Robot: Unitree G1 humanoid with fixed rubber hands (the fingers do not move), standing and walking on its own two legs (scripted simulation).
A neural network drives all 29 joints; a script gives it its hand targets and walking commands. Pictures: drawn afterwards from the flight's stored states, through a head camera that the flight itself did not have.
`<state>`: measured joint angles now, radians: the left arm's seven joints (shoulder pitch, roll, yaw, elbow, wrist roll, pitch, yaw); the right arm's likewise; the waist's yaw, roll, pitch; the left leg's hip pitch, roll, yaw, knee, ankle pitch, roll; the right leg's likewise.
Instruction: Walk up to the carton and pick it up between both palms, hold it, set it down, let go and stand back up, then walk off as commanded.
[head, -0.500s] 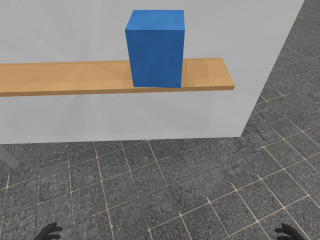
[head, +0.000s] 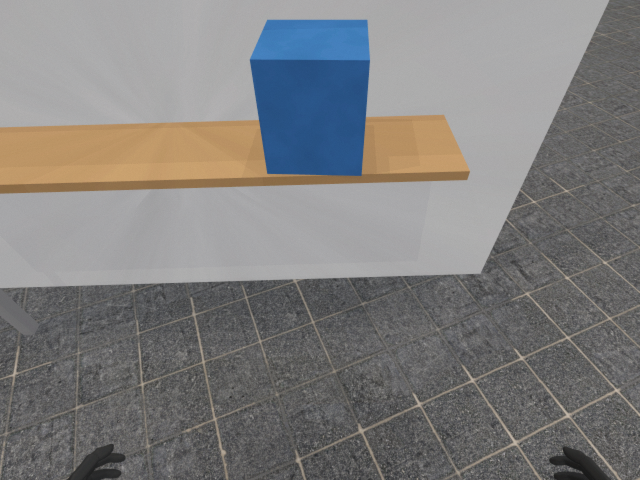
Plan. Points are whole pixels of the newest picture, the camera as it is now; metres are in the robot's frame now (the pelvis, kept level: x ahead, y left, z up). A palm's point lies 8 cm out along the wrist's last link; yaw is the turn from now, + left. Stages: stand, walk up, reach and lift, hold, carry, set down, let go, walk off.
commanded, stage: stand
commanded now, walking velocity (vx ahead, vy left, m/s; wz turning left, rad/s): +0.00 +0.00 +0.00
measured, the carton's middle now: (315, 99) +0.84 +0.03 +0.07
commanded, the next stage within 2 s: none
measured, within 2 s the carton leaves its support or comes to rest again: neither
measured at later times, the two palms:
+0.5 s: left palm out of the picture +0.13 +0.32 -0.06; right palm out of the picture +0.12 -0.32 -0.07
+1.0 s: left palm out of the picture +0.13 +0.32 -0.06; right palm out of the picture +0.12 -0.32 -0.07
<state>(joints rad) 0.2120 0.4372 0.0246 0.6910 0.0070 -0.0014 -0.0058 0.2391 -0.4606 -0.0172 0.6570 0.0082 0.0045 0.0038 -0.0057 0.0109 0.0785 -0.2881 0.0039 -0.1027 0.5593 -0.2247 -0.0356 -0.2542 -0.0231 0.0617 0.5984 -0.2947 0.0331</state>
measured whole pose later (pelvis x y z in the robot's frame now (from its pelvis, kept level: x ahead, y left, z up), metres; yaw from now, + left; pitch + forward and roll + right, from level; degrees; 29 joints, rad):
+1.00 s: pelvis +0.00 +0.00 +0.00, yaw +0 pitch -3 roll +0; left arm 0.21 0.44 0.02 0.69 0.01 0.00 -0.01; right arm 0.24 -0.46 -0.02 0.66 0.01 0.00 0.00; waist -0.01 0.01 0.08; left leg -0.29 0.00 -0.10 0.56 -0.22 -0.04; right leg -0.25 -0.02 0.06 0.60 -0.29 0.03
